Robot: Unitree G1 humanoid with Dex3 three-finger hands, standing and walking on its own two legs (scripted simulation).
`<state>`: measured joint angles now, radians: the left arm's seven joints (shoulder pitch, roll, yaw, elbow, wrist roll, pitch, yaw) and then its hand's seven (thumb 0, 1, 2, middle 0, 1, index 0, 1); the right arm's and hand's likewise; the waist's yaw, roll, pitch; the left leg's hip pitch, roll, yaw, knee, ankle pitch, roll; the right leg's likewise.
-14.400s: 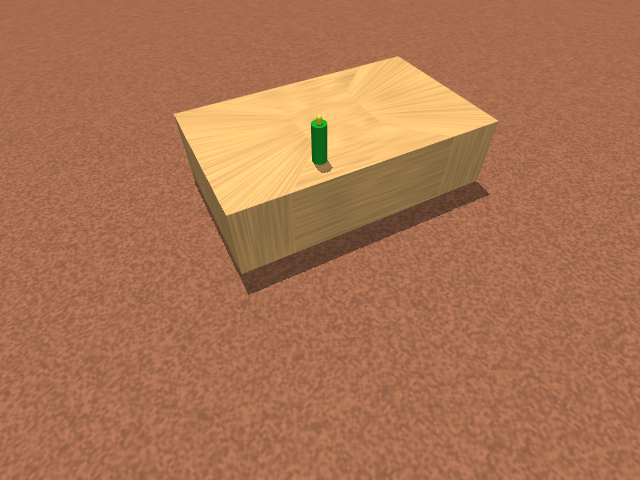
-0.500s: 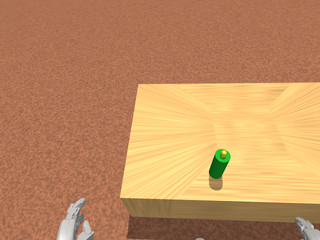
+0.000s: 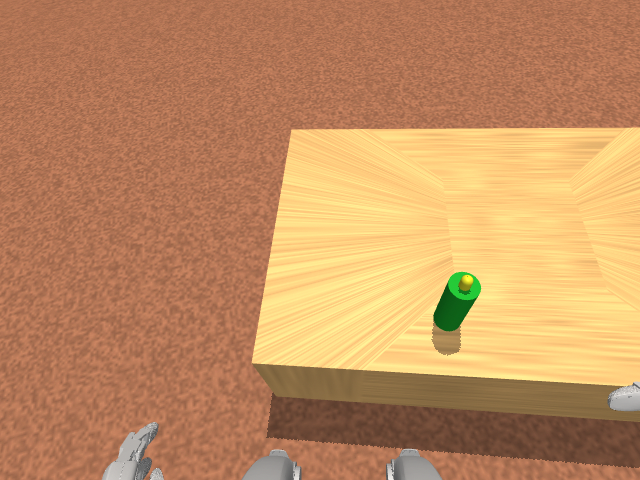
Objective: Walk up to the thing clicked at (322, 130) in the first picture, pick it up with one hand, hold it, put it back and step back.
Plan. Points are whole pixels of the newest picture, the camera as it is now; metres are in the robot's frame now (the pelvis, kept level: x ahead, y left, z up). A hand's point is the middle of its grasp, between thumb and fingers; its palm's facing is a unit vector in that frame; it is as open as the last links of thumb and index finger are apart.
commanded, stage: go down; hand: right
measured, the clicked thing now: (456, 300) +0.48 -0.21 -0.28
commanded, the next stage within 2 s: approach in 0.70 s
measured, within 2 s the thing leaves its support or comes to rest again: neither
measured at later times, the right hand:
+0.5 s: hand out of the picture +0.35 -0.38 -0.02, palm faces +0.18 +0.98 -0.13, open 17.4 cm
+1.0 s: hand out of the picture +0.39 -0.39 -0.03, palm faces +0.18 +0.98 -0.09, open 17.6 cm
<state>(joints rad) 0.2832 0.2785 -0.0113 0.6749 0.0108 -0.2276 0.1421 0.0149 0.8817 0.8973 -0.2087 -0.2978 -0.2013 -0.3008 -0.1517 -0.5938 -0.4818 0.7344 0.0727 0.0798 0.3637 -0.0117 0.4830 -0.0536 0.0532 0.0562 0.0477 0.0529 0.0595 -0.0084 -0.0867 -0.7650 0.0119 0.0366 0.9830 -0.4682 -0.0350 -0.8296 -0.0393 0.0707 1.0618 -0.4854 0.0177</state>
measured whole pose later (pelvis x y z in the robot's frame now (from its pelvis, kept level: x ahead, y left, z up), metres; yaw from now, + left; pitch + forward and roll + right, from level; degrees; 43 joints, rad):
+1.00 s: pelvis -0.02 -0.01 -0.05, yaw +2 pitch +24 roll +5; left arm 0.29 0.33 -0.09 0.64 0.04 -0.13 0.02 0.01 0.90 0.90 -0.20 -0.30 -0.19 -0.30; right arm -0.65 -0.89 -0.66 1.29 0.11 -0.37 0.57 -0.02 0.56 -0.04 0.05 0.05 0.04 0.05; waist 0.11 0.03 -0.10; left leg -1.11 0.00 0.03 1.19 -0.50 -0.04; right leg -1.19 -0.05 0.08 1.29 -0.53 0.01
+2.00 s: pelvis -0.08 +0.00 -0.32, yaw +6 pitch +35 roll +7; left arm 0.22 0.31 -0.08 0.61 0.07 0.01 -0.04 0.01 0.90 0.90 -0.20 -0.30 -0.20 -0.30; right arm -0.89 -0.64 -0.58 1.03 0.07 -0.39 0.27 -0.02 0.35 -0.01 0.09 0.02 0.07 0.02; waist 0.19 -0.02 -0.14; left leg -2.10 -0.02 0.02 2.16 -0.67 -0.05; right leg -2.16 -0.01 0.14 2.23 -0.68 0.03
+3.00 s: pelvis -0.08 +0.00 -0.32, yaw +6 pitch +35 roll +6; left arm 0.20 0.30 -0.09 0.61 0.08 0.07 -0.05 0.01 0.89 0.90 -0.21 -0.30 -0.20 -0.30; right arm -1.01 -0.64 -0.51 1.09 0.03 -0.41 0.18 -0.01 0.16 -0.42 0.84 0.62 0.80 0.61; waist 0.20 -0.01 -0.11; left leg -2.11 -0.01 0.03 2.17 -0.68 -0.05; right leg -2.17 0.00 0.14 2.24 -0.68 0.04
